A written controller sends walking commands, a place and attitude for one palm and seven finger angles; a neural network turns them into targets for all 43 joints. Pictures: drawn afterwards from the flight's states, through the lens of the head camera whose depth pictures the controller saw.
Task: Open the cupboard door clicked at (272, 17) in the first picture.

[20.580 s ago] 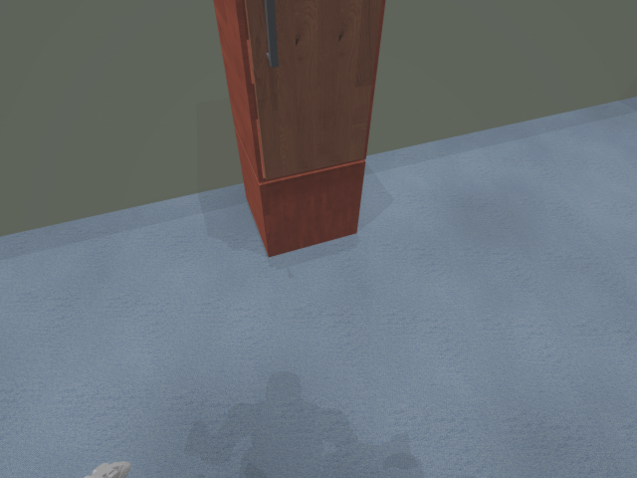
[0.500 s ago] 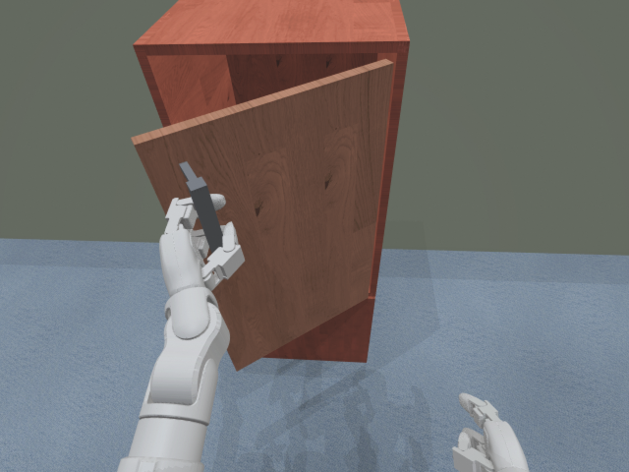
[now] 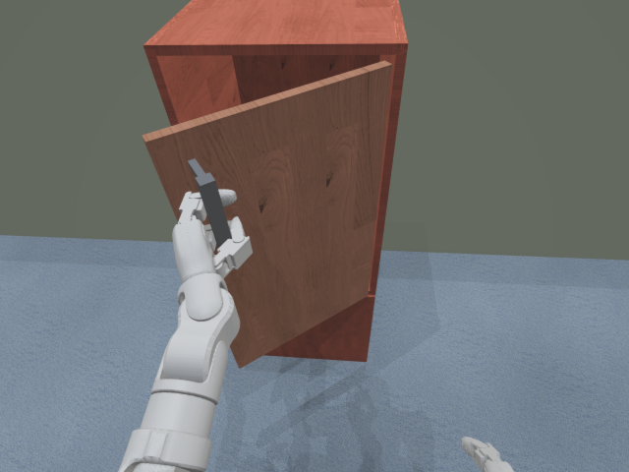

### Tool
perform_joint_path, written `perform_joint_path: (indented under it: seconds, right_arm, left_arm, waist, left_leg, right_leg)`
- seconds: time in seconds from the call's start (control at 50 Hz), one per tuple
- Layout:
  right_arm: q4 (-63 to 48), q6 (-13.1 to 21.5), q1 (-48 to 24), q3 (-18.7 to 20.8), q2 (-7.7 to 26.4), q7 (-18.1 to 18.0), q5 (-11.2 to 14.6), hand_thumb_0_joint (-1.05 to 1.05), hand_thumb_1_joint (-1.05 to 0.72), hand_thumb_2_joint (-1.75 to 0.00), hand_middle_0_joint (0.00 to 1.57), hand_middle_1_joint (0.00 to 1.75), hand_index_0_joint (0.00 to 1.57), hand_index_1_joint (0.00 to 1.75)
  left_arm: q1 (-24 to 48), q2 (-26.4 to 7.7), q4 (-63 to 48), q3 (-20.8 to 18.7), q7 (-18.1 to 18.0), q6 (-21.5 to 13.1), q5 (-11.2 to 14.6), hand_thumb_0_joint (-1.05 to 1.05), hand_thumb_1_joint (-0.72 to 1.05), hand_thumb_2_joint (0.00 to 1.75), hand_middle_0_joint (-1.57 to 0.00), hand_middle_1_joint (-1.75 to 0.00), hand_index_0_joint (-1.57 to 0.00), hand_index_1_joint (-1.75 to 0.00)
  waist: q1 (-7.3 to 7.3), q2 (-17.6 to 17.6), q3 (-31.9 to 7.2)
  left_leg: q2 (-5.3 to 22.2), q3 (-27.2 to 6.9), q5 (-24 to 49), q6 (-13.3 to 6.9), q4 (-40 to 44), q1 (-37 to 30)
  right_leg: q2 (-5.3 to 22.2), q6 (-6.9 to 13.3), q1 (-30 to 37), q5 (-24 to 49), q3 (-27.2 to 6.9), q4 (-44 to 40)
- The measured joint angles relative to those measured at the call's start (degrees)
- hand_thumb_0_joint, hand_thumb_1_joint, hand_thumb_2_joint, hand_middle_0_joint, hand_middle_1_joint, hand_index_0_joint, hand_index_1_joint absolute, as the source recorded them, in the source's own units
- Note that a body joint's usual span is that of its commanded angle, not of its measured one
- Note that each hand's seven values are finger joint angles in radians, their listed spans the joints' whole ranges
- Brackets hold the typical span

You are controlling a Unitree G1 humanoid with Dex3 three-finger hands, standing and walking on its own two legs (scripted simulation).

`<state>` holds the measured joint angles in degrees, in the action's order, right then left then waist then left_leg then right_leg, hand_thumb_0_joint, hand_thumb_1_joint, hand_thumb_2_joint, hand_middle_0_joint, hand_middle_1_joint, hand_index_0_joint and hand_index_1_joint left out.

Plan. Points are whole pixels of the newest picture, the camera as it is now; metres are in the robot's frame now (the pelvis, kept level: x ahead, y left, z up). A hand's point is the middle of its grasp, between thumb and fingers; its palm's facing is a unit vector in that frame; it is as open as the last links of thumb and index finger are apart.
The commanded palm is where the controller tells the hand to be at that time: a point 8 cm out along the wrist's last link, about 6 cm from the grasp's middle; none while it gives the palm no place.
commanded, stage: pull the door open along its arc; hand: left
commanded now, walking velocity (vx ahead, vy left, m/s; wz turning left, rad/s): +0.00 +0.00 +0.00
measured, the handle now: (214, 217) +0.40 +0.17 +0.13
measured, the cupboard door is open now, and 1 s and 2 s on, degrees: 37 45 46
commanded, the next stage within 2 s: open thumb and fingers to let go in 0.18 s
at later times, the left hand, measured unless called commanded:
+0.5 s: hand (264, 253) +0.34 +0.09 +0.13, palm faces +0.39 -0.92 -0.02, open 6.7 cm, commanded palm +0.28 +0.13 +0.12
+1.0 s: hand (267, 255) +0.33 +0.09 +0.13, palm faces +0.39 -0.92 -0.01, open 14.7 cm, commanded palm +0.29 +0.13 +0.12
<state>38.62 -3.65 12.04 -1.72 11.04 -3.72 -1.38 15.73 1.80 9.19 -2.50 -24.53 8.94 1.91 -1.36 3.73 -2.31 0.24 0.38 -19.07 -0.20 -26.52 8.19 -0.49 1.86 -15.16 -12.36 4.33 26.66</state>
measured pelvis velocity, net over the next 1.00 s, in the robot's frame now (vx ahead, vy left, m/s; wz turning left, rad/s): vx -0.02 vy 0.00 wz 0.00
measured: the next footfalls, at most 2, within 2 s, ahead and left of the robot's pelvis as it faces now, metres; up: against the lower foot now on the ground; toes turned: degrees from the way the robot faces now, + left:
none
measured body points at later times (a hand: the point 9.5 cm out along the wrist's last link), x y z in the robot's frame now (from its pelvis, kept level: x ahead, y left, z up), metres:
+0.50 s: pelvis -0.02 +0.00 +0.00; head -0.03 -0.02 +0.45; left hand +0.31 +0.14 +0.14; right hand +0.17 -0.19 -0.10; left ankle -0.06 +0.11 -0.74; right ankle +0.02 -0.10 -0.74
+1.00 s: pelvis -0.02 +0.00 +0.00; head -0.04 -0.02 +0.45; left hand +0.31 +0.13 +0.14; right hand +0.14 -0.21 -0.11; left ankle -0.06 +0.11 -0.74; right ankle +0.02 -0.10 -0.74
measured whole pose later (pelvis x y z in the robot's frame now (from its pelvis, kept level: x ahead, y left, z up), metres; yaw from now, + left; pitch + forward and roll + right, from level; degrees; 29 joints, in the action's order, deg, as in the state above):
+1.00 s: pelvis -0.02 +0.00 +0.00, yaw +0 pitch -1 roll +0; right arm 39.0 -4.4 9.3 -1.3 10.6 -3.0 -2.0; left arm 17.2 6.0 11.2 4.1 -31.3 8.2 -1.2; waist -1.5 3.1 -1.1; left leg -0.2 0.4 -17.4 -0.4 -26.8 8.2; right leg 0.0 1.8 -14.6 -10.1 4.3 25.9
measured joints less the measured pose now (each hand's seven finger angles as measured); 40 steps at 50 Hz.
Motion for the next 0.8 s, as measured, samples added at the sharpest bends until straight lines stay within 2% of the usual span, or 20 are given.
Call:
perform_joint_path:
  seconds: [0.08, 0.18, 0.3, 0.44, 0.56, 0.8]
  right_arm:
    - [-0.2, 0.4, 0.9, 0.6, 0.4, 0.6, 0.0, 0.01, -0.9, -0.9, 0.2, 0.3, 0.2, 0.3]
    - [-0.5, 0.7, 0.3, 1.1, 0.5, 1.5, -0.2, 0.01, -0.9, -0.9, 0.2, 0.3, 0.2, 0.3]
    - [-0.2, 0.6, -3.0, 0.8, -0.2, 1.3, -0.7, 0.01, -0.9, -0.9, 0.2, 0.3, 0.2, 0.3]
    - [-0.6, 0.5, -5.3, 0.0, -1.4, 1.1, -0.9, 0.01, -0.9, -0.9, 0.2, 0.3, 0.2, 0.3]
    - [-0.5, -0.1, -4.9, -0.6, -2.1, 0.9, -0.8, 0.01, -0.9, -0.9, 0.2, 0.3, 0.2, 0.3]
    - [0.4, -1.0, -3.1, -0.2, -1.2, 0.9, -0.7, 0.01, -0.9, -0.9, 0.2, 0.3, 0.2, 0.3]
  left_arm:
    - [-3.1, 1.2, -3.0, 1.6, -0.5, -0.3, -0.2, 0.03, 0.74, 0.78, -0.31, -1.32, -0.34, -1.33]
    - [-7.2, 3.8, -7.2, 5.7, -2.4, 0.0, -1.3, 0.03, 0.74, 0.76, -0.31, -1.33, -0.33, -1.33]
    - [-4.1, 4.7, -4.5, 7.7, -6.3, 1.5, -3.6, 0.03, 0.73, 0.79, -0.32, -1.32, -0.34, -1.33]
    - [0.0, 4.9, -0.5, 7.9, -7.5, 1.4, -4.1, 0.02, 0.66, 0.79, -0.35, -1.31, -0.35, -1.33]
    - [1.9, 4.4, 1.2, 6.9, -6.3, 0.6, -3.0, 0.01, 0.43, 0.69, -0.35, -1.3, -0.36, -1.3]
    - [1.6, 4.6, 1.8, 6.7, -6.6, 0.3, -3.0, 0.0, -0.27, 0.4, -0.31, -1.21, -0.31, -1.21]
  waist:
    - [0.44, 0.1, 0.0]
    - [0.7, 0.0, 0.2]
    - [0.27, -0.6, 0.9]
    - [-0.5, -0.8, 1.1]
    - [-0.81, -0.7, 0.6]
    - [-0.42, -0.8, 1.1]
  left_leg:
    - [0.0, 0.6, 0.1, -0.1, 0.2, -0.5]
    - [0.0, 0.8, 0.0, -0.3, -0.1, -1.2]
    - [-0.2, 0.4, 0.2, -0.4, -0.9, -0.9]
    - [-0.7, -0.3, 0.8, -0.4, -1.3, 0.2]
    - [-0.8, -0.4, 1.2, -0.4, -0.9, 0.4]
    - [-0.7, -0.1, 1.6, -0.3, -0.5, 0.1]
  right_leg:
    - [-0.1, -0.1, 0.4, 0.4, -0.6, -0.2]
    - [-0.1, -0.3, 1.0, 0.5, -0.8, -0.2]
    - [0.2, -0.3, 1.2, 0.8, -0.4, 0.0]
    - [0.7, -0.3, 0.5, 1.2, 0.2, 0.2]
    - [0.8, -0.3, 0.3, 1.6, 0.3, -0.1]
    - [0.7, -0.2, 0.5, 2.0, 0.1, -0.5]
